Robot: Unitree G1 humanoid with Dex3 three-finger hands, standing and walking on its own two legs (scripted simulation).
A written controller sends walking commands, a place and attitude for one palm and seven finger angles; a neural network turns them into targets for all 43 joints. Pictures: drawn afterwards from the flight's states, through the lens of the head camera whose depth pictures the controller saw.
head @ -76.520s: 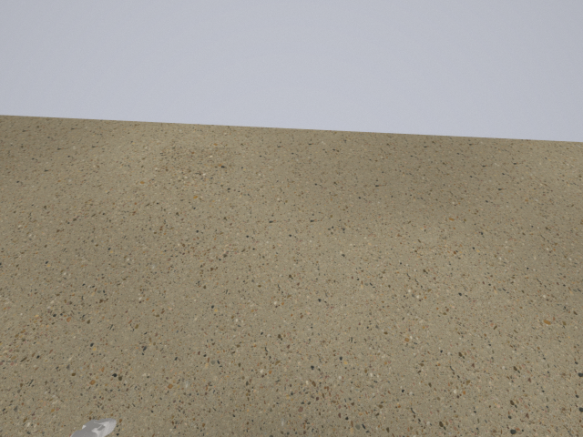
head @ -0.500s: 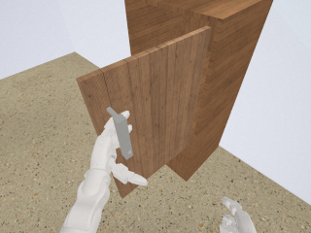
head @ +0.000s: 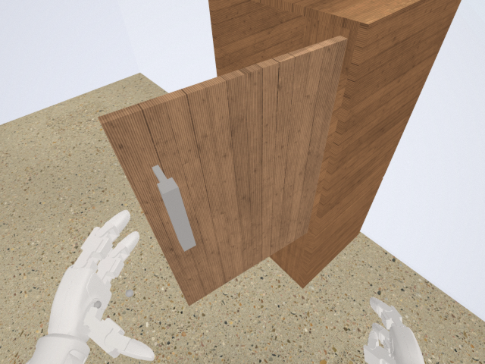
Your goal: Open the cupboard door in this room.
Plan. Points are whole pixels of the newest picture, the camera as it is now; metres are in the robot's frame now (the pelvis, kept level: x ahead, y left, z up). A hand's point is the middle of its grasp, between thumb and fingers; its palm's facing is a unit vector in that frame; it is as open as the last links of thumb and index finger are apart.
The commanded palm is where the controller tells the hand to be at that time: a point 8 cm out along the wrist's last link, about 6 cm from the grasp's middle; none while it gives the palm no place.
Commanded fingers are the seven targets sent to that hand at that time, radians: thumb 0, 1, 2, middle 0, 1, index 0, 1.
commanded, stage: draw the hand back to the body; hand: left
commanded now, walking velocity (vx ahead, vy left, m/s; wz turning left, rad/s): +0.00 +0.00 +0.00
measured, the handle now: (173, 209) +0.33 +0.15 +0.11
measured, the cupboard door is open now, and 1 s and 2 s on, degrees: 82 82 82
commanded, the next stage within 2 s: step back with the hand held close in 1.68 s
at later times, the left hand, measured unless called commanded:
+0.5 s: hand (97, 287) +0.19 +0.21 +0.12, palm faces +0.02 -1.00 -0.06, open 16.4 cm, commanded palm +0.16 +0.26 +0.13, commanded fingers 0.00 -0.47 0.31 -0.15 -0.30 -0.15 -0.30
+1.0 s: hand (48, 262) +0.20 +0.27 +0.15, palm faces +0.32 -0.88 -0.36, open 12.8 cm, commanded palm +0.16 +0.31 +0.17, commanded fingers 0.00 0.41 0.69 -0.18 -0.30 -0.18 -0.30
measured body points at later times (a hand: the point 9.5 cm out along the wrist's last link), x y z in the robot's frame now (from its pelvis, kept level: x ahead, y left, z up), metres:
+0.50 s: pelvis -0.02 +0.03 +0.00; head -0.03 +0.01 +0.45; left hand +0.18 +0.26 +0.13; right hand +0.16 -0.20 -0.07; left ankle +0.02 +0.14 -0.72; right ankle -0.04 -0.07 -0.72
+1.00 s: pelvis +0.00 +0.04 +0.03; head -0.01 +0.03 +0.48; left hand +0.18 +0.31 +0.17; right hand +0.18 -0.18 -0.06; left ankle +0.02 +0.14 -0.72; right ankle -0.04 -0.07 -0.72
